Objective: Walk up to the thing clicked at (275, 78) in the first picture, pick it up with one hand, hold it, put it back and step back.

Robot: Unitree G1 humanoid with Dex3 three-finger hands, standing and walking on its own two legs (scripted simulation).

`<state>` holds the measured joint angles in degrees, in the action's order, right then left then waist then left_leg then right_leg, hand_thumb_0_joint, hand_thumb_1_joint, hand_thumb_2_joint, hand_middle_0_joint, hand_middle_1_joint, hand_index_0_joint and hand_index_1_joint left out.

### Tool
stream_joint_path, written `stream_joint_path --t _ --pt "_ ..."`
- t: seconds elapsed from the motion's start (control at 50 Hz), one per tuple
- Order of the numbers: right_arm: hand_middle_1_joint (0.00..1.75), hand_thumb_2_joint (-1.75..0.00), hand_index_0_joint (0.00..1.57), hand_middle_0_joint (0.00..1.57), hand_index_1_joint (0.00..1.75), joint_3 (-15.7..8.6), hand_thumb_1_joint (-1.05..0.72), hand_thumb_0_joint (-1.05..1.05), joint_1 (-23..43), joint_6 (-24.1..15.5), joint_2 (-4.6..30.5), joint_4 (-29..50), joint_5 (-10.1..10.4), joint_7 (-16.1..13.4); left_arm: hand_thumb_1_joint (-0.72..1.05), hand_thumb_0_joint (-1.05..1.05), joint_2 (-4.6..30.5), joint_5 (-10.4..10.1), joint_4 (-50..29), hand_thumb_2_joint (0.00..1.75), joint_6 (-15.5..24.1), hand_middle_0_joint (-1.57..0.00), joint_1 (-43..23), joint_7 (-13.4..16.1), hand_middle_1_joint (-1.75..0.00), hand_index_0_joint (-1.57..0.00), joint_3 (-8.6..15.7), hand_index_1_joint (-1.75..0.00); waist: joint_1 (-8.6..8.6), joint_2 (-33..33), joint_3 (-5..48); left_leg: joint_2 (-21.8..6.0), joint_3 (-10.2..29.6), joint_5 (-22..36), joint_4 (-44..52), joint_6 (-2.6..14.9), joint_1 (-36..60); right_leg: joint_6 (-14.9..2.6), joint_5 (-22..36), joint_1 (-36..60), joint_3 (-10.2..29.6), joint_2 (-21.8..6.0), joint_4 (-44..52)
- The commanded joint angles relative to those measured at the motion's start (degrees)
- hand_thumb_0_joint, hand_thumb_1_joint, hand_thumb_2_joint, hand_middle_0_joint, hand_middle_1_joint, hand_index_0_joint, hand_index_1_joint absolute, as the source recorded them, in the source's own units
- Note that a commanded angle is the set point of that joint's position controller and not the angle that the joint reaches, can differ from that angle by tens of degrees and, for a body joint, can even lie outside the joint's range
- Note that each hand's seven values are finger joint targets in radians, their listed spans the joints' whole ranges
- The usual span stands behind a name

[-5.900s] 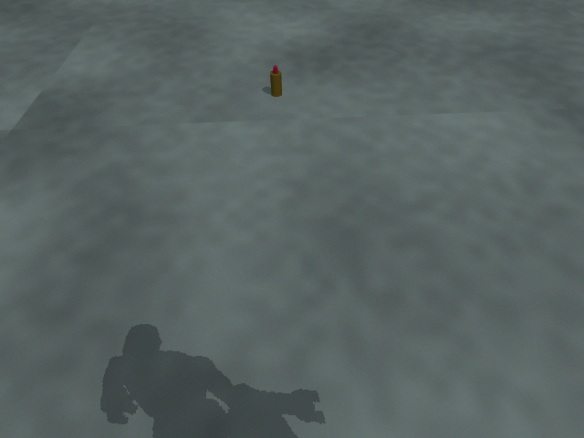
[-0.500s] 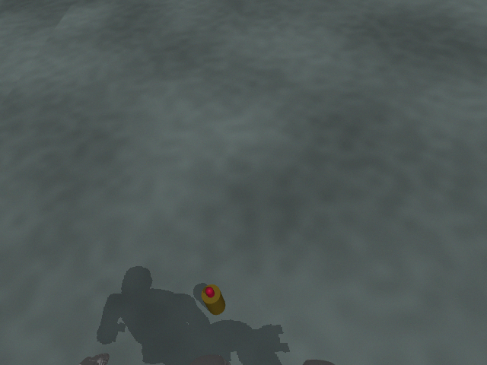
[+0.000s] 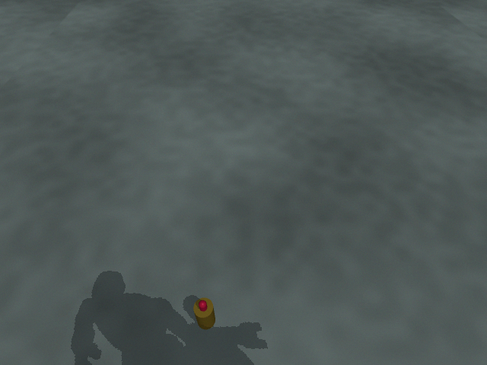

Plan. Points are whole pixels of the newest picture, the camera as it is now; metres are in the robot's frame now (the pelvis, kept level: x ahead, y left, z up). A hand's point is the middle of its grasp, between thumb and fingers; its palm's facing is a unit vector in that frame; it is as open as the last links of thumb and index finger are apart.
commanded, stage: walk up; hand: left
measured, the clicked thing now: (204, 312) +0.42 +0.17 -0.67
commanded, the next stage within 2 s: stand in 1.30 s
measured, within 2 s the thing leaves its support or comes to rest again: neither
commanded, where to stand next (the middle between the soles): +0.09 +0.00 m, yaw +0 degrees
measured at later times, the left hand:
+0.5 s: hand out of the picture +0.13 +0.23 -0.14, palm faces -0.01 -0.95 -0.32, open 7.4 cm
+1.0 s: hand out of the picture +0.12 +0.24 -0.14, palm faces -0.03 -0.95 -0.32, open 7.4 cm
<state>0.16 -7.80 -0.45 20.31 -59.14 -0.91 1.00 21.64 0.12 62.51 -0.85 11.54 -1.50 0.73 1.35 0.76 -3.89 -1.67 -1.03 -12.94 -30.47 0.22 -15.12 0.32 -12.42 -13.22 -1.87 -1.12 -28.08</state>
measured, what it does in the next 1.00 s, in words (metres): stands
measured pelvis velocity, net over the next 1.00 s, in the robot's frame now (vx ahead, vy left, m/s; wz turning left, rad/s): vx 0.03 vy -0.01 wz -0.01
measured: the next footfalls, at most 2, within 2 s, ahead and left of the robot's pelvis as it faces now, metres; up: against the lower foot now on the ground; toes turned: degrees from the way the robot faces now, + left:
none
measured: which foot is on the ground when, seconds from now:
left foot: down 0.00-1.00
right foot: down 0.00-1.00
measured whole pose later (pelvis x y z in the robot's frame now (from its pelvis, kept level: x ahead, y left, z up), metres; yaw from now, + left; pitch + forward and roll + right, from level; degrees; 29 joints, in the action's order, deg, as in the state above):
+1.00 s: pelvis +0.03 -0.01 +0.01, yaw -1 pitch -2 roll +0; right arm 0.1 -5.6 -1.0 19.5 -66.5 -0.8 0.3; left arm 19.7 0.2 66.1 -0.4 4.2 -0.9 1.0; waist -0.8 0.1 -3.4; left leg -1.3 -2.2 -9.1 -18.5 -0.5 -7.0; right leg 0.8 -9.6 -6.7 -0.9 -1.3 -18.7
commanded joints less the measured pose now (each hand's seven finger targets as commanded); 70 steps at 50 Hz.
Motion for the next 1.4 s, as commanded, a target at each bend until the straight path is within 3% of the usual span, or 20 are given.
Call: stream_joint_path --t 0.0,0.1,0.22,0.4,0.52,0.78,1.08,1.26,1.32,1.38 --pt "0.30 -0.90 0.20 0.20 0.30 -3.01 -0.90 0.00 4.47 -1.91 13.27 2.73 0.63 -0.94 0.90 0.00 11.28 0.14 -2.82 0.90 2.55 -0.20 -3.80 0.73 -0.30 -0.20 1.87 -0.30 -1.01 -2.58 3.52 -5.71 8.52 -7.91 10.64 1.59 3.65 -2.68 -5.44 -2.16 7.63 -5.04 9.62" --pt "0.30 -0.90 0.20 0.20 0.30 -2.82 -0.90 0.00 4.58 -2.28 12.72 0.65 1.23 -1.10 0.90 0.00 11.05 -0.11 -1.08 0.90 3.19 -0.20 -5.27 1.09 -0.30 -0.20 1.57 -0.30 -1.58 1.19 6.21 -5.66 6.40 7.52 8.96 1.63 8.48 -2.01 7.08 1.12 7.32 -6.55 10.06" --pt "0.30 -0.90 0.20 0.20 0.30 -2.86 -0.90 0.00 5.71 -1.79 12.36 -1.11 1.14 -1.20 0.90 0.00 10.85 -0.09 -0.06 0.90 3.04 -0.20 -6.36 1.52 -0.30 -0.20 1.75 -0.30 -1.52 2.61 6.74 -5.87 5.52 11.20 10.10 1.47 9.77 -1.52 9.04 3.54 6.18 -6.82 11.30" --pt "0.30 -0.90 0.20 0.20 0.30 -2.59 -0.90 0.00 7.66 -1.61 11.93 -2.88 0.64 -1.27 0.90 0.00 10.70 0.14 0.22 0.90 2.56 -0.20 -8.46 1.72 -0.30 -0.20 2.01 -0.30 -1.10 -0.29 5.58 -5.80 5.02 9.66 12.74 0.74 8.30 -1.26 7.59 5.45 5.91 -6.59 12.68" --pt "0.30 -0.90 0.20 0.20 0.30 -2.40 -0.90 0.00 6.84 -1.85 11.67 -3.46 0.49 -1.37 0.90 0.00 10.47 0.09 -0.15 0.90 2.35 -0.20 -10.37 1.64 -0.30 -0.20 2.25 -0.30 -1.29 -1.58 6.56 -6.05 4.77 11.51 13.82 0.30 8.02 -1.18 9.61 7.61 5.79 -6.44 12.01" --pt "0.30 -0.90 0.20 0.20 0.30 -2.39 -0.90 0.00 6.03 -1.82 12.22 -3.48 0.42 -1.47 0.90 0.00 9.97 0.25 -0.21 0.90 2.05 -0.20 -10.75 1.43 -0.30 -0.20 2.24 -0.30 -1.64 -1.20 5.30 -5.77 4.76 7.01 14.96 0.53 7.59 -1.15 6.68 7.12 6.10 -5.75 12.87" --pt "0.30 -0.90 0.20 0.20 0.30 -2.55 -0.90 0.00 5.42 -1.94 11.86 -3.64 0.42 -1.54 0.90 0.00 9.62 0.26 0.23 0.90 1.89 -0.20 -9.32 1.42 -0.30 -0.20 2.22 -0.30 -1.52 -0.45 5.91 -6.08 4.73 9.44 15.11 0.69 10.25 -1.01 7.75 6.23 5.79 -5.68 12.42" --pt "0.30 -0.90 0.20 0.20 0.30 -2.51 -0.90 0.00 5.77 -1.63 11.69 -3.24 0.32 -1.36 0.90 0.00 9.78 0.54 -0.01 0.90 2.07 -0.20 -9.10 1.49 -0.30 -0.20 2.25 -0.30 -1.63 -0.85 4.74 -5.65 4.74 6.16 15.53 0.78 8.49 -0.94 6.38 6.49 6.19 -5.77 13.42" --pt "0.30 -0.90 0.20 0.20 0.30 -2.33 -0.90 0.00 6.24 -1.30 11.25 -3.07 0.37 -1.36 0.90 0.00 10.60 0.32 -0.07 0.90 2.42 -0.20 -8.61 1.77 -0.30 -0.20 1.91 -0.30 -1.65 -0.62 3.60 -6.12 5.12 6.81 16.03 0.36 8.22 -0.97 4.78 5.52 6.12 -6.36 13.57" --pt "0.30 -0.90 0.20 0.20 0.30 -2.37 -0.90 0.00 5.65 -1.44 11.61 -3.33 0.33 -1.34 0.90 0.00 10.49 0.35 -0.38 0.90 2.59 -0.20 -8.43 1.78 -0.30 -0.20 1.75 -0.30 -1.59 -1.50 6.04 -6.65 5.16 11.14 15.61 0.51 10.04 -1.14 8.14 6.85 6.14 -6.72 12.95"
